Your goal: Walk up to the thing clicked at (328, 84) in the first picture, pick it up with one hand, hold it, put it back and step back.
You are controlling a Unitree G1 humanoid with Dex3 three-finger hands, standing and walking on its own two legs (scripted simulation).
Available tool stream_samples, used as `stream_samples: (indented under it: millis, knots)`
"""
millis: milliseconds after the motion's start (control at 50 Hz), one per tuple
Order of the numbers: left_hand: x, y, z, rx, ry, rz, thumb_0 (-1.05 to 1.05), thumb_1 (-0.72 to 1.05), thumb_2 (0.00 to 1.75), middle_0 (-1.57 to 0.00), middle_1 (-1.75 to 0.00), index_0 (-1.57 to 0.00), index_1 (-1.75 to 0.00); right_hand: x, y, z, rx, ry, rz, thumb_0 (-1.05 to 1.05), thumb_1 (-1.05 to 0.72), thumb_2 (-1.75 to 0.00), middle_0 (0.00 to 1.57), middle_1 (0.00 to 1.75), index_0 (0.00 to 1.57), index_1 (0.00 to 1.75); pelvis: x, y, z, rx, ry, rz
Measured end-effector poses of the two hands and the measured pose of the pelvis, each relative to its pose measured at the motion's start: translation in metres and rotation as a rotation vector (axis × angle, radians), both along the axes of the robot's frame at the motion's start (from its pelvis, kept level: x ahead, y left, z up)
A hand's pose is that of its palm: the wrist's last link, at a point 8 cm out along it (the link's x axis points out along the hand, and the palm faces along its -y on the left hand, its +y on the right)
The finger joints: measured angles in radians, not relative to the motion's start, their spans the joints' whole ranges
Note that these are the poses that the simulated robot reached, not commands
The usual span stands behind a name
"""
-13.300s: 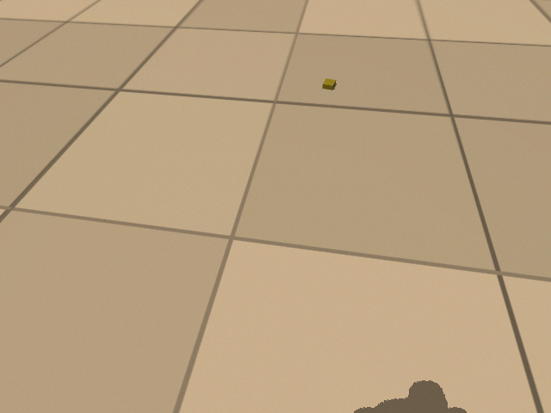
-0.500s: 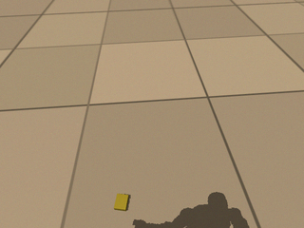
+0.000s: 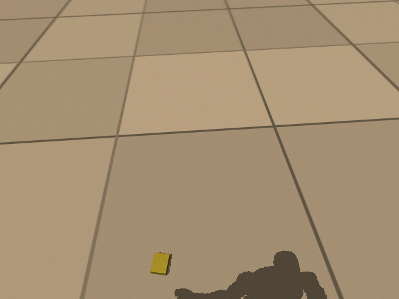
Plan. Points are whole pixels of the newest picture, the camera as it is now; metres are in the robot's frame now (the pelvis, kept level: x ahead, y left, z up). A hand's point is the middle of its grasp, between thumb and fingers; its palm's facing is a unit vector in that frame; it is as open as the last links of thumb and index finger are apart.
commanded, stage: rise first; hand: left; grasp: from above
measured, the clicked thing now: (160, 263) +0.41 +0.23 -0.77
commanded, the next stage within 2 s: none
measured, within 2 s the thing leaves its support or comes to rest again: neither
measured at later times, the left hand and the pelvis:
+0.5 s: hand out of the picture +0.15 +0.25 -0.19, palm faces -0.10 -0.92 -0.38, open 12.0 cm; pelvis -0.01 +0.00 -0.04, yaw -1 degrees
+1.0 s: hand out of the picture +0.12 +0.26 -0.25, palm faces -0.21 -0.86 -0.46, open 14.2 cm; pelvis -0.02 +0.01 -0.11, yaw -1 degrees
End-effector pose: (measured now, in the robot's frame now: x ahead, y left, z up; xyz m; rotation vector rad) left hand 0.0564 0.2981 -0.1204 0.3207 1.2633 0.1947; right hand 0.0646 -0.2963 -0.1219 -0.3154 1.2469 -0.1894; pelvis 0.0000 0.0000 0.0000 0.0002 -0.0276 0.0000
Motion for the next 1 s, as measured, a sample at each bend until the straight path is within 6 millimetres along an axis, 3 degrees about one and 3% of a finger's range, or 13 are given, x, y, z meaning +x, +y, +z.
stream_samples:
  millis: [140, 300, 380, 540, 640, 820, 1000]
  knots:
    - [0.005, -0.001, 0.000, -0.001, -0.019, 0.008, 0.01, 0.90, 0.91, -0.20, -0.31, -0.20, -0.31, 0.005, 0.000, 0.001, -0.001, -0.020, -0.005, 0.00, -0.90, -0.89, 0.20, 0.30, 0.20, 0.30, 0.001, 0.000, -0.001, -0.001, 0.014, 0.000]
    - [0.074, -0.007, -0.011, -0.022, -0.143, -0.011, 0.01, 0.61, 0.98, -0.10, -0.60, -0.10, -0.59, 0.016, 0.022, -0.006, 0.028, -0.153, -0.013, 0.00, -0.87, -0.89, 0.20, 0.30, 0.20, 0.30, -0.013, -0.003, -0.015, -0.004, 0.115, 0.003]
    - [0.094, -0.004, -0.015, -0.004, -0.154, -0.064, 0.00, 0.35, 1.00, -0.06, -0.79, -0.07, -0.78, 0.012, 0.030, -0.011, 0.047, -0.172, -0.039, 0.00, -0.88, -0.89, 0.20, 0.30, 0.20, 0.30, -0.012, -0.003, -0.023, -0.004, 0.153, -0.009]
    - [0.082, -0.001, -0.035, 0.041, -0.057, -0.105, 0.00, -0.21, 1.01, -0.08, -0.98, -0.08, -0.97, 0.024, 0.037, -0.024, 0.069, -0.235, -0.035, 0.01, -0.92, -0.90, 0.20, 0.30, 0.20, 0.30, -0.009, 0.003, -0.042, -0.011, 0.220, -0.013]
    - [0.076, 0.002, -0.055, 0.062, -0.084, -0.117, 0.00, -0.43, 1.01, -0.10, -1.01, -0.10, -1.02, 0.043, 0.039, -0.039, 0.053, -0.290, 0.004, 0.01, -0.94, -0.91, 0.20, 0.30, 0.20, 0.30, -0.010, 0.005, -0.064, -0.014, 0.277, -0.012]
    - [0.071, 0.004, -0.070, 0.095, -0.098, -0.180, 0.00, -0.56, 1.03, -0.09, -1.03, -0.08, -1.04, 0.077, 0.052, -0.053, 0.051, -0.383, 0.052, 0.01, -0.92, -0.90, 0.20, 0.30, 0.20, 0.30, -0.011, 0.007, -0.088, -0.031, 0.323, -0.008]
    - [0.064, 0.006, -0.087, 0.124, -0.080, -0.232, 0.00, -0.55, 1.01, -0.07, -1.04, -0.06, -1.05, 0.090, 0.061, -0.065, 0.058, -0.456, 0.094, 0.01, -0.88, -0.89, 0.20, 0.30, 0.20, 0.30, -0.017, 0.009, -0.109, -0.040, 0.373, -0.010]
